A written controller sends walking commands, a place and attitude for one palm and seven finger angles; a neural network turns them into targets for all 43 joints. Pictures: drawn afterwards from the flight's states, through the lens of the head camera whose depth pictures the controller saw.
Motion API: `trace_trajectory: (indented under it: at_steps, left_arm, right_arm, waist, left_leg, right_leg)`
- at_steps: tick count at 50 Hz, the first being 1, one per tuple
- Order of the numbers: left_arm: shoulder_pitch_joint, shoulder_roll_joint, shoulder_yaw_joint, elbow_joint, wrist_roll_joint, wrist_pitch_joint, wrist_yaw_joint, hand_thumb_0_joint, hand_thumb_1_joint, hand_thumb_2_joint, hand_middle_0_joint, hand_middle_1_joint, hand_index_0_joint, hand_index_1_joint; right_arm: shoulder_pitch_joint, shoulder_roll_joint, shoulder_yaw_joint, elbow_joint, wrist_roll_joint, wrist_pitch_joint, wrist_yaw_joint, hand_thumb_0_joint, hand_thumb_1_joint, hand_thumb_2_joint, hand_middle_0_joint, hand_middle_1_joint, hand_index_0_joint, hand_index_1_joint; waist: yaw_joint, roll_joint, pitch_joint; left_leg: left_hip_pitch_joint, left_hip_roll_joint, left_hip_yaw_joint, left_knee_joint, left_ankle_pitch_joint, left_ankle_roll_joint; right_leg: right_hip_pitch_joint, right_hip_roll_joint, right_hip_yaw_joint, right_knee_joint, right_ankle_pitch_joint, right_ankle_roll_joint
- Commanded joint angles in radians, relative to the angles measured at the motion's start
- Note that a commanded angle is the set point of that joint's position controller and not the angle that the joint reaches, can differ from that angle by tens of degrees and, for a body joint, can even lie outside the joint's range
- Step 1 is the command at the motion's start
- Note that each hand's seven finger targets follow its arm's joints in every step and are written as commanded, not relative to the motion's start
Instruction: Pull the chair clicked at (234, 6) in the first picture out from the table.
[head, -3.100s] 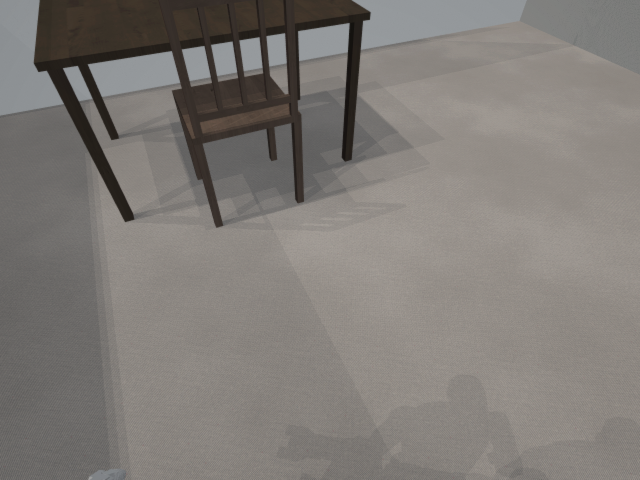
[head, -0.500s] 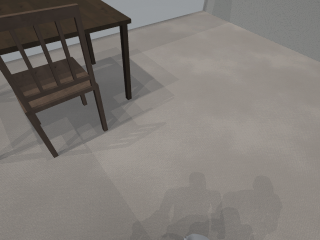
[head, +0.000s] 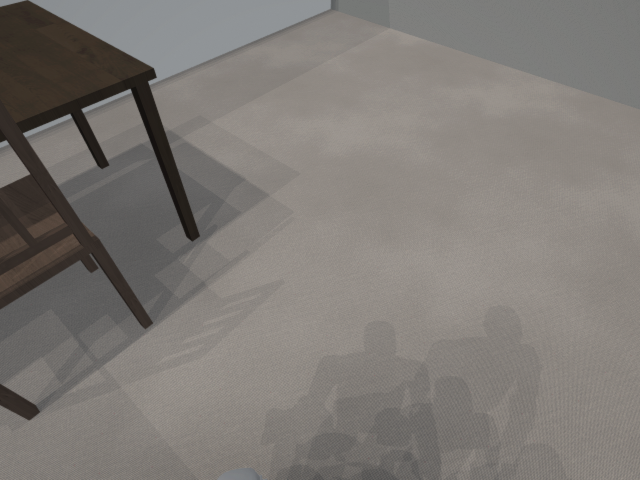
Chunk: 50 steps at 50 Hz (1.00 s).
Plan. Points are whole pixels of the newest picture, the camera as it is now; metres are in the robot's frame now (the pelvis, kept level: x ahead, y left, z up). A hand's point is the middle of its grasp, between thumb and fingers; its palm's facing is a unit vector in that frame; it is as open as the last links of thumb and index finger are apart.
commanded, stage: walk to a spot facing it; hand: left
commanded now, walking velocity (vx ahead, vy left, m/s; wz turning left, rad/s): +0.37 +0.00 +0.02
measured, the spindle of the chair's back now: out of the picture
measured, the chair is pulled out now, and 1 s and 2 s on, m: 0.00 0.00 0.00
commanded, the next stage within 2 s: turn to face it in 0.24 s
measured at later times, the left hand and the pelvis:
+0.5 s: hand (183, 415) +0.24 +0.22 -0.17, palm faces +0.01 -0.98 -0.18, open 7.4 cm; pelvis +0.20 +0.04 +0.01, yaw -2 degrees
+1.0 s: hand (186, 388) +0.29 +0.23 -0.17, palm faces +0.31 -0.92 -0.23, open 7.3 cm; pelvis +0.26 +0.02 -0.01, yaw +15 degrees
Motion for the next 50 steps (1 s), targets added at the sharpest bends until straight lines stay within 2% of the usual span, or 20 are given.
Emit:
trace_trajectory:
  at_steps: [1, 6, 9, 10, 11, 12, 13, 15, 17, 19, 25, 29, 30, 31, 32, 35, 37, 45, 48, 50]
  left_arm:
    - [0.077, 0.117, 0.006, -0.005, 0.01, -0.017, -0.004, 0.0, 0.9, 0.9, -0.2, -0.3, -0.2, -0.3]
    - [0.115, 0.148, 0.009, 0.017, 0.01, -0.012, -0.012, 0.0, 0.9, 0.9, -0.2, -0.3, -0.2, -0.3]
    - [0.121, 0.147, 0.01, 0.026, 0.003, -0.002, -0.013, 0.0, 0.9, 0.9, -0.2, -0.3, -0.2, -0.3]
    - [0.124, 0.127, 0.004, 0.025, 0.002, 0.001, -0.016, 0.0, 0.9, 0.9, -0.2, -0.3, -0.2, -0.3]
    - [0.139, 0.07, -0.002, 0.001, -0.006, 0.003, -0.023, 0.0, 0.9, 0.9, -0.2, -0.3, -0.2, -0.3]
    - [0.1, 0.062, -0.008, -0.031, -0.003, -0.002, -0.023, 0.0, 0.9, 0.9, -0.2, -0.3, -0.2, -0.3]
    - [0.05, 0.08, -0.004, -0.032, 0.003, 0.003, -0.017, 0.0, 0.9, 0.9, -0.2, -0.3, -0.2, -0.3]
    - [0.034, 0.074, 0.001, -0.014, 0.005, 0.011, -0.031, 0.0, 0.9, 0.9, -0.2, -0.3, -0.2, -0.3]
    - [0.086, 0.037, 0.001, 0.005, 0.009, 0.035, -0.034, 0.0, 0.9, 0.9, -0.2, -0.3, -0.2, -0.3]
    - [0.109, 0.013, -0.008, 0.017, 0.007, 0.048, -0.027, 0.0, 0.9, 0.9, -0.2, -0.3, -0.2, -0.3]
    - [0.017, 0.01, -0.023, -0.017, 0.004, 0.044, -0.01, 0.0, 0.9, 0.9, -0.2, -0.3, -0.2, -0.3]
    - [0.064, 0.066, -0.003, -0.024, -0.001, 0.034, -0.005, 0.0, 0.9, 0.9, -0.2, -0.3, -0.2, -0.3]
    - [0.116, 0.13, 0.009, -0.017, 0.004, 0.025, 0.004, 0.0, 0.9, 0.9, -0.2, -0.3, -0.2, -0.3]
    - [0.184, 0.219, 0.031, -0.009, 0.01, 0.021, 0.013, 0.0, 0.9, 0.9, -0.2, -0.3, -0.2, -0.3]
    - [0.205, 0.244, 0.032, -0.017, -0.001, 0.021, 0.015, 0.0, 0.9, 0.9, -0.2, -0.3, -0.2, -0.3]
    - [0.033, 0.149, 0.013, -0.071, 0.002, 0.039, 0.029, 0.0, 0.9, 0.9, -0.2, -0.3, -0.2, -0.3]
    - [-0.007, 0.134, 0.007, -0.093, 0.007, 0.038, 0.03, 0.0, 0.9, 0.9, -0.2, -0.3, -0.2, -0.3]
    - [0.005, 0.197, 0.03, -0.12, 0.018, 0.059, 0.024, 0.0, 0.9, 0.9, -0.2, -0.3, -0.2, -0.3]
    - [-0.008, 0.228, 0.038, -0.14, 0.014, 0.068, 0.016, 0.0, 0.9, 0.9, -0.2, -0.3, -0.2, -0.3]
    - [-0.005, 0.208, 0.037, -0.152, 0.003, 0.08, 0.006, 0.0, 0.9, 0.9, -0.2, -0.3, -0.2, -0.3]
  right_arm:
    - [0.025, -0.02, -0.01, -0.079, 0.003, -0.007, 0.012, 0.0, -0.9, -0.9, 0.2, 0.3, 0.2, 0.3]
    - [-0.096, -0.055, -0.012, -0.132, 0.005, -0.027, 0.026, 0.0, -0.9, -0.9, 0.2, 0.3, 0.2, 0.3]
    - [-0.043, -0.093, -0.016, -0.114, 0.001, -0.039, 0.019, 0.0, -0.9, -0.9, 0.2, 0.3, 0.2, 0.3]
    - [0.057, -0.138, -0.025, -0.081, -0.001, -0.044, 0.01, 0.0, -0.9, -0.9, 0.2, 0.3, 0.2, 0.3]
    - [0.184, -0.242, -0.047, -0.056, -0.017, -0.051, -0.002, 0.0, -0.9, -0.9, 0.2, 0.3, 0.2, 0.3]
    - [0.26, -0.303, -0.055, -0.044, -0.015, -0.044, -0.008, 0.0, -0.9, -0.9, 0.2, 0.3, 0.2, 0.3]
    - [0.214, -0.265, -0.043, -0.039, -0.011, -0.044, -0.02, 0.0, -0.9, -0.9, 0.2, 0.3, 0.2, 0.3]
    - [0.071, -0.177, -0.02, -0.084, -0.005, -0.054, -0.024, 0.0, -0.9, -0.9, 0.2, 0.3, 0.2, 0.3]
    - [0.019, -0.14, -0.007, -0.09, -0.002, -0.064, -0.031, 0.0, -0.9, -0.9, 0.2, 0.3, 0.2, 0.3]
    - [0.02, -0.125, 0.0, -0.075, 0.004, -0.065, -0.032, 0.0, -0.9, -0.9, 0.2, 0.3, 0.2, 0.3]
    - [0.049, -0.134, -0.01, -0.038, 0.007, -0.037, -0.029, 0.0, -0.9, -0.9, 0.2, 0.3, 0.2, 0.3]
    - [-0.002, -0.153, -0.026, -0.054, 0.011, -0.004, -0.023, 0.0, -0.9, -0.9, 0.2, 0.3, 0.2, 0.3]
    - [0.009, -0.119, -0.024, -0.064, 0.019, -0.002, -0.017, 0.0, -0.9, -0.9, 0.2, 0.3, 0.2, 0.3]
    - [0.034, -0.052, -0.015, -0.089, 0.022, 0.001, -0.011, 0.0, -0.9, -0.9, 0.2, 0.3, 0.2, 0.3]
    - [0.019, -0.076, -0.016, -0.106, 0.022, 0.019, -0.021, 0.0, -0.9, -0.9, 0.2, 0.3, 0.2, 0.3]
    - [-0.032, -0.082, -0.03, -0.098, 0.018, 0.045, -0.008, 0.0, -0.9, -0.9, 0.2, 0.3, 0.2, 0.3]
    - [-0.017, -0.072, -0.03, -0.102, 0.012, 0.06, 0.003, 0.0, -0.9, -0.9, 0.2, 0.3, 0.2, 0.3]
    - [-0.155, -0.093, -0.031, -0.207, 0.012, 0.063, 0.023, 0.0, -0.9, -0.9, 0.2, 0.3, 0.2, 0.3]
    - [-0.146, -0.13, -0.035, -0.236, 0.01, 0.056, 0.025, 0.0, -0.9, -0.9, 0.2, 0.3, 0.2, 0.3]
    - [-0.076, -0.209, -0.053, -0.235, 0.006, 0.046, 0.026, 0.0, -0.9, -0.9, 0.2, 0.3, 0.2, 0.3]
  waist:
    - [0.005, -0.098, 0.019]
    - [0.035, -0.126, 0.061]
    - [-0.006, -0.054, 0.057]
    - [-0.046, 0.046, 0.002]
    - [-0.086, 0.255, -0.066]
    - [-0.101, 0.348, -0.1]
    - [-0.095, 0.271, -0.069]
    - [-0.028, 0.1, 0.04]
    - [0.021, 0.102, 0.028]
    - [0.037, 0.11, 0.02]
    - [0.017, 0.133, -0.008]
    - [0.065, 0.102, -0.042]
    - [0.085, -0.026, -0.083]
    - [0.101, -0.274, -0.15]
    - [0.115, -0.331, -0.197]
    - [0.056, -0.157, -0.06]
    - [0.028, -0.175, -0.043]
    - [0.055, -0.191, -0.019]
    - [0.033, -0.179, -0.051]
    - [-0.015, 0.007, -0.093]
  left_leg:
    - [-0.02, 0.032, -0.005, -0.226, 0.054, -0.014]
    - [0.052, -0.007, 0.038, -0.449, 0.089, -0.003]
    - [0.258, -0.05, 0.088, -0.593, 0.126, 0.003]
    - [0.418, -0.03, 0.043, -0.655, 0.094, 0.019]
    - [0.566, 0.188, -0.248, -0.769, 0.061, 0.095]
    - [0.6, 0.353, -0.468, -0.901, 0.073, 0.178]
    - [0.541, 0.362, -0.46, -0.919, 0.078, 0.181]
    - [0.389, 0.305, -0.274, -0.923, 0.17, 0.156]
    - [0.329, 0.241, -0.085, -0.907, 0.37, 0.127]
    - [0.284, 0.182, -0.005, -0.906, 0.506, 0.134]
    - [0.333, 0.128, -0.027, -0.815, 0.689, 0.153]
    - [0.267, 0.079, -0.061, -0.662, 0.472, 0.082]
    - [0.12, 0.018, -0.017, -0.541, 0.29, 0.035]
    - [-0.053, -0.104, 0.065, -0.315, -0.189, -0.018]
    - [-0.029, -0.095, -0.033, -0.131, -0.343, -0.021]
    - [-0.071, -0.039, -0.069, 0.062, -0.174, -0.026]
    - [-0.05, -0.041, -0.048, 0.031, -0.114, -0.038]
    - [0.032, -0.058, 0.036, -0.306, -0.103, -0.032]
    - [0.119, -0.071, 0.07, -0.457, -0.021, -0.021]
    - [0.323, -0.032, -0.012, -0.679, 0.152, 0.01]
  right_leg:
    - [-0.032, -0.27, 0.206, -0.324, -0.031, -0.111]
    - [0.006, -0.272, 0.205, -0.289, -0.085, -0.091]
    - [-0.035, -0.226, 0.165, -0.163, -0.006, -0.057]
    - [-0.084, -0.169, 0.121, 0.02, 0.064, -0.029]
    - [-0.236, -0.057, 0.026, 0.32, -0.077, 0.024]
    - [-0.348, 0.003, 0.04, 0.583, -0.365, 0.037]
    - [-0.39, -0.045, 0.127, 0.715, -0.325, 0.026]
    - [-0.401, -0.117, 0.145, 0.765, -0.172, 0.035]
    - [-0.33, -0.127, 0.139, 0.719, -0.107, 0.061]
    - [-0.254, -0.129, 0.107, 0.591, -0.085, 0.079]
    - [-0.129, -0.081, 0.023, 0.218, -0.035, 0.107]
    - [0.069, -0.078, 0.009, -0.036, 0.139, 0.113]
    - [0.253, -0.197, 0.121, -0.047, 0.367, 0.086]
    - [0.405, -0.442, 0.304, -0.08, 0.639, -0.005]
    - [0.328, -0.523, 0.356, -0.132, 0.691, -0.079]
    - [0.14, -0.427, 0.189, -0.163, 0.401, -0.069]
    - [0.077, -0.394, 0.095, -0.18, 0.315, -0.043]
    - [0.066, -0.415, 0.001, -0.134, 0.231, -0.045]
    - [0.062, -0.412, -0.039, -0.045, 0.217, -0.014]
    - [-0.071, -0.349, -0.089, 0.171, 0.082, 0.061]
